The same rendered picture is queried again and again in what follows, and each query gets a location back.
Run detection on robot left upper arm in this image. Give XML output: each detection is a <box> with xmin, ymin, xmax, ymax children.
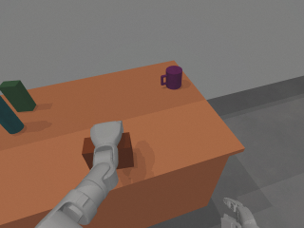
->
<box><xmin>41</xmin><ymin>210</ymin><xmax>84</xmax><ymax>228</ymax></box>

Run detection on table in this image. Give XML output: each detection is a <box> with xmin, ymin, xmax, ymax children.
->
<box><xmin>0</xmin><ymin>60</ymin><xmax>245</xmax><ymax>228</ymax></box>

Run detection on left robot forearm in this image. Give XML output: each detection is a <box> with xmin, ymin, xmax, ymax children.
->
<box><xmin>34</xmin><ymin>142</ymin><xmax>119</xmax><ymax>228</ymax></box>

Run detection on sponge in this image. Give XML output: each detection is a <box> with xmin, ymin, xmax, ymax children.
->
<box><xmin>82</xmin><ymin>132</ymin><xmax>134</xmax><ymax>170</ymax></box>

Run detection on robot right hand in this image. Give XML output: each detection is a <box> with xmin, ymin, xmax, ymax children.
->
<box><xmin>220</xmin><ymin>198</ymin><xmax>257</xmax><ymax>228</ymax></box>

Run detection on robot left hand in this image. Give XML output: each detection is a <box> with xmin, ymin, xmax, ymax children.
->
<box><xmin>90</xmin><ymin>121</ymin><xmax>124</xmax><ymax>147</ymax></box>

